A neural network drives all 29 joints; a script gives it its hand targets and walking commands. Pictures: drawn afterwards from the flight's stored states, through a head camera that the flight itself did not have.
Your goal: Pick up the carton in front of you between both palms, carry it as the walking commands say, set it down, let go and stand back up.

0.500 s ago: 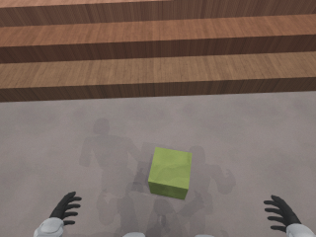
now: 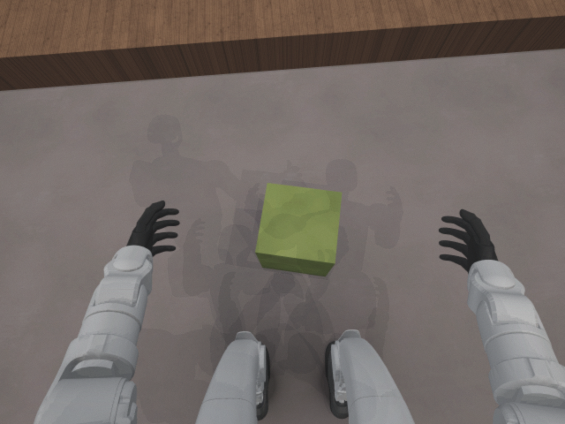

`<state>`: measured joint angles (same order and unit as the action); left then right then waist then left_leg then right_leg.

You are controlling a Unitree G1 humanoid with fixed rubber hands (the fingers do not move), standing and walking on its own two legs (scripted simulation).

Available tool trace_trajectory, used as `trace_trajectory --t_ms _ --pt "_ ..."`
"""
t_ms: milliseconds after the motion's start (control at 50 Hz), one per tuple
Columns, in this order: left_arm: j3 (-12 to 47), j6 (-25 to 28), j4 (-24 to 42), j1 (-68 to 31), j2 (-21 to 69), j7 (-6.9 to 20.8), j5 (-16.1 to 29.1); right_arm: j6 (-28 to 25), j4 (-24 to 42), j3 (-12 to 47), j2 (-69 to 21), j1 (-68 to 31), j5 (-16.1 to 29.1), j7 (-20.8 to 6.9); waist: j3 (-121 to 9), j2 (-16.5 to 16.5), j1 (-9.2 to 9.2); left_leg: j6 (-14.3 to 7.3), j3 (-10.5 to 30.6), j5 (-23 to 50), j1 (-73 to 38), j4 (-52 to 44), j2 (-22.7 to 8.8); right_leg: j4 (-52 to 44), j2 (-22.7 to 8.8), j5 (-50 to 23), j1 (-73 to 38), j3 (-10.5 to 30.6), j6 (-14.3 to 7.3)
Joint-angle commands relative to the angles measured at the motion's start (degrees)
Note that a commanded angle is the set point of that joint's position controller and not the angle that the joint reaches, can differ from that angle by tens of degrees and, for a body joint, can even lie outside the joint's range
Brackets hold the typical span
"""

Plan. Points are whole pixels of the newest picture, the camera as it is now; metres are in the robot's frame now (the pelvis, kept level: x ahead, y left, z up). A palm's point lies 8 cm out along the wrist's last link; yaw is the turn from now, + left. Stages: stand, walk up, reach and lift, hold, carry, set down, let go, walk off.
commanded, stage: reach and lift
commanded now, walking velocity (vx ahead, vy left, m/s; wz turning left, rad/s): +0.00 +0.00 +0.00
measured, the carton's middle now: (298, 233) +0.49 -0.02 -0.58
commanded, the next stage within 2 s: none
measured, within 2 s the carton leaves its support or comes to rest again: neither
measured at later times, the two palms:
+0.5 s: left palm (198, 159) +0.52 +0.18 -0.14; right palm (413, 183) +0.46 -0.21 -0.14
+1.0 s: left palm (223, 204) +0.51 +0.17 -0.36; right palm (383, 220) +0.46 -0.21 -0.35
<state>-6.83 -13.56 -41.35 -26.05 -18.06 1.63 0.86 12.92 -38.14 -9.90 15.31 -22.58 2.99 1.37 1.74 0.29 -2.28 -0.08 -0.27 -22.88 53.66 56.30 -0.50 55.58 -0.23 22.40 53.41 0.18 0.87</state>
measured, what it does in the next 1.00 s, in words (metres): lowers itself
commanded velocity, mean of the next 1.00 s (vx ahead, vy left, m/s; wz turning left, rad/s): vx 0.00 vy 0.00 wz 0.00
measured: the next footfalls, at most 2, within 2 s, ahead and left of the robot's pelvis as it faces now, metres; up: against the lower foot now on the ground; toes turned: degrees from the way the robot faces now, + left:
none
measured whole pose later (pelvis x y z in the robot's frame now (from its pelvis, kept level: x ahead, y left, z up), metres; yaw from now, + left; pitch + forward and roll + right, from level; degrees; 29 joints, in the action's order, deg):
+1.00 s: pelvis -0.04 +0.00 -0.20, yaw -2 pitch +53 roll -3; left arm -10.0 -5.9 -59.4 -76.9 -21.9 -2.6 1.1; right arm 4.9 -49.9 -20.8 10.9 -68.4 3.4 7.0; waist 0.3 0.3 -4.1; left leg 0.6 2.4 -30.0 119.7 97.0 1.0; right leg 95.4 0.8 29.6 118.7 0.3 1.9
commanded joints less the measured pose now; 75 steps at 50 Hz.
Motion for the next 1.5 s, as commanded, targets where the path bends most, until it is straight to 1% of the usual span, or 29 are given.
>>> trace_trajectory --t_ms 0,60,160,220,300,380,420,460,520,560,600,660,680,720,760,820,880,920,960,1040,1080,1140,1200,1260,1320,1400,1420,1440,1480 --pt "-2.4 0.4 3.0 -16.5 -8.3 -0.3 0.6 -0.4 4.0 -2.8 7.2 -13.9 0.9 1.1 -34.7 1.6 -0.77 1.4 2.1 26.9 -16.4 -1.3 2.3 -2.4 2.5 -24.7 -5.3 -0.6 1.9" --pt "-2.8 -0.5 0.5 -26.3 -9.7 -0.2 1.0 0.6 3.1 -3.6 7.0 -22.8 1.4 2.0 -38.9 1.9 -0.99 1.2 1.6 20.0 -13.4 -1.7 2.5 -2.6 2.3 -18.9 -3.3 -1.3 2.1" --pt "-3.1 -2.1 -5.4 -44.2 -11.8 0.2 1.4 2.8 0.3 -5.3 6.4 -38.4 1.5 3.7 -42.8 2.4 -2.04 1.1 0.8 6.8 -7.0 -2.4 2.4 -2.5 2.1 -7.5 0.1 -2.6 2.3" --pt "-3.3 -2.6 -9.7 -53.2 -12.7 0.7 1.0 3.6 -2.1 -6.9 5.9 -46.3 0.8 4.4 -45.3 2.9 -2.85 1.3 0.5 3.2 -4.2 -1.7 2.7 -1.8 2.4 -4.1 2.2 -3.3 2.3" --pt "-4.5 -2.1 -14.9 -62.2 -13.3 1.5 -0.5 3.3 -4.9 -10.0 4.7 -54.3 -1.0 4.8 -48.3 3.3 -3.60 1.3 0.2 2.4 -0.6 -0.5 3.4 -0.5 2.8 -3.2 4.8 -3.8 2.6" --pt "-6.4 -0.6 -17.0 -69.6 -13.4 2.1 -2.8 2.0 -5.2 -13.5 3.2 -60.3 -3.3 4.6 -51.6 3.9 -4.21 1.2 0.2 5.0 1.0 0.8 4.1 0.8 3.2 -5.7 6.5 -4.0 3.0" --pt "-7.4 0.0 -16.7 -71.9 -13.3 2.2 -4.2 1.3 -4.2 -15.0 2.5 -61.8 -4.6 4.5 -54.8 4.5 -4.38 1.2 0.1 8.2 -0.3 1.5 4.4 1.4 3.6 -8.5 6.4 -4.3 3.0" --pt "-8.2 0.6 -15.4 -72.6 -13.2 2.1 -5.4 0.5 -2.5 -16.2 2.1 -61.6 -5.7 4.4 -59.9 5.2 -4.50 1.1 0.1 14.8 -3.9 2.4 4.7 1.9 4.1 -13.9 5.6 -4.7 2.9" --pt "-8.9 1.9 -13.5 -71.1 -11.3 1.8 -6.5 -1.3 -0.7 -17.3 1.0 -58.5 -6.5 3.9 -65.7 6.6 -4.75 1.0 0.8 27.9 -9.8 4.4 4.9 2.8 4.7 -23.4 7.4 -4.8 2.4" --pt "-9.6 3.1 -12.5 -68.9 -8.9 1.7 -7.3 -2.9 -0.6 -18.1 -0.5 -56.0 -7.0 3.3 -65.4 7.3 -4.70 0.9 1.7 35.1 -10.6 6.0 4.7 3.6 4.7 -27.5 11.5 -4.5 2.1" --pt "-10.9 4.4 -12.0 -66.1 -6.3 1.5 -8.3 -4.6 -1.0 -18.8 -2.2 -53.8 -7.8 2.7 -63.5 7.4 -4.40 0.8 2.6 40.3 -8.1 7.9 4.3 5.1 4.6 -30.5 16.0 -4.0 2.1" --pt "-12.7 6.2 -12.3 -62.0 -3.4 1.0 -9.8 -6.9 -2.2 -20.0 -4.1 -51.0 -9.1 2.2 -60.3 6.7 -3.79 0.7 3.5 43.3 -0.7 11.7 3.9 8.8 4.3 -32.7 22.6 -3.3 2.4" --pt "-13.2 6.6 -12.5 -60.9 -3.0 0.7 -10.2 -7.5 -2.9 -20.2 -4.3 -50.2 -9.3 2.2 -59.6 6.5 -3.54 0.8 3.6 42.7 2.2 13.1 3.9 10.3 4.2 -32.4 24.6 -3.2 2.5" --pt "-13.5 7.3 -13.0 -59.2 -2.7 0.1 -10.4 -8.4 -4.1 -20.5 -4.1 -49.1 -9.7 2.3 -58.1 6.0 -3.31 1.2 3.3 38.7 9.3 16.1 4.0 14.0 4.1 -30.5 27.7 -3.1 2.7" --pt "-13.0 8.0 -13.4 -58.5 -2.8 -0.6 -9.8 -9.1 -5.1 -20.4 -4.0 -48.7 -9.9 2.5 -56.8 5.3 -3.28 1.6 2.8 33.8 17.0 19.4 4.1 18.2 4.1 -28.5 29.9 -3.0 3.0" --pt "-11.1 8.8 -13.2 -59.3 -4.3 -2.0 -7.9 -9.7 -5.4 -18.6 -3.1 -50.2 -8.0 3.1 -58.5 4.5 -2.56 2.0 2.2 31.0 24.3 25.4 4.4 24.9 4.3 -28.5 31.1 -2.7 3.2" --pt "-7.5 9.2 -12.4 -62.1 -7.6 -3.4 -4.0 -9.7 -5.4 -14.6 -0.5 -53.7 -3.6 4.3 -64.7 4.1 -2.28 1.9 1.4 29.3 26.8 32.3 4.4 32.0 4.3 -29.4 30.1 -2.6 3.3" --pt "-4.3 9.2 -11.6 -64.9 -10.1 -4.3 -0.6 -9.5 -5.4 -11.4 1.4 -56.1 -0.2 5.4 -69.3 4.2 -2.70 1.8 1.0 27.8 27.0 36.6 4.3 36.3 4.2 -29.3 29.4 -2.9 3.3" --pt "-1.2 8.8 -11.0 -68.0 -11.5 -4.9 2.4 -9.0 -5.6 -8.9 3.1 -58.1 2.6 6.4 -72.1 5.3 -3.22 1.9 0.7 26.7 25.9 40.4 4.1 39.7 4.1 -27.8 30.5 -3.5 3.4" --pt "3.2 7.2 -10.6 -75.2 -14.2 -5.3 6.9 -7.3 -5.6 -6.0 6.3 -63.8 6.6 7.9 -73.9 7.9 -3.83 2.0 -0.2 19.1 24.5 46.0 3.5 44.3 3.6 -19.2 33.9 -5.0 3.1" --pt "4.2 6.1 -12.2 -78.5 -15.0 -5.5 8.1 -6.3 -6.7 -5.2 7.3 -67.1 7.8 8.4 -71.2 8.6 -3.88 1.8 -0.3 13.7 25.8 47.7 3.0 46.1 3.2 -13.8 36.2 -5.3 3.0" --pt "5.1 5.3 -17.1 -82.3 -15.8 -5.3 9.2 -5.4 -10.5 -4.8 7.6 -71.8 8.4 8.5 -63.5 7.9 -3.80 1.5 0.0 5.3 31.2 49.7 2.2 48.6 2.3 -6.3 39.0 -5.3 2.8" --pt "5.5 5.6 -22.6 -84.2 -16.2 -4.9 9.4 -5.7 -14.9 -4.7 7.5 -74.8 7.9 8.0 -55.9 6.4 -3.69 1.1 0.6 0.8 36.2 51.7 1.5 51.1 1.7 -2.2 41.1 -5.0 2.6" --pt "5.8 6.5 -26.3 -85.5 -16.8 -4.5 9.2 -6.5 -18.4 -4.9 7.9 -77.1 7.0 7.5 -50.3 5.2 -3.60 0.9 1.2 -0.2 39.6 54.0 1.2 53.7 1.4 -1.6 42.1 -4.5 2.5" --pt "6.6 7.6 -27.9 -87.4 -17.4 -4.2 9.6 -7.7 -20.5 -4.8 8.5 -79.4 6.6 7.1 -47.6 4.6 -3.66 0.8 1.7 1.3 40.9 56.6 1.0 56.5 1.3 -3.6 42.1 -4.1 2.4" --pt "8.9 9.1 -25.9 -91.2 -18.9 -4.7 11.8 -9.3 -20.3 -3.4 10.4 -82.9 8.3 7.4 -52.9 5.0 -3.96 0.9 1.8 7.4 36.8 60.4 0.9 60.1 1.5 -9.7 39.3 -4.0 2.3" --pt "9.3 9.4 -25.4 -91.5 -19.0 -4.9 12.4 -9.6 -20.0 -2.7 10.8 -83.5 9.0 7.5 -54.9 5.2 -3.71 0.9 1.6 9.1 35.2 61.2 1.0 61.0 1.6 -11.2 38.6 -4.0 2.3" --pt "9.4 9.6 -24.1 -92.0 -19.0 -5.2 12.6 -9.8 -18.6 -2.4 11.2 -84.3 9.4 7.6 -55.3 5.5 -3.77 1.0 1.5 9.2 35.0 61.5 1.2 61.2 1.7 -11.3 39.7 -4.1 2.3" --pt "9.4 9.8 -22.6 -91.8 -18.2 -5.5 12.7 -10.1 -18.4 -1.3 10.6 -84.4 10.2 7.6 -55.4 5.1 -2.96 1.2 1.0 12.0 35.5 62.4 1.6 62.4 2.0 -14.1 38.4 -4.1 2.1"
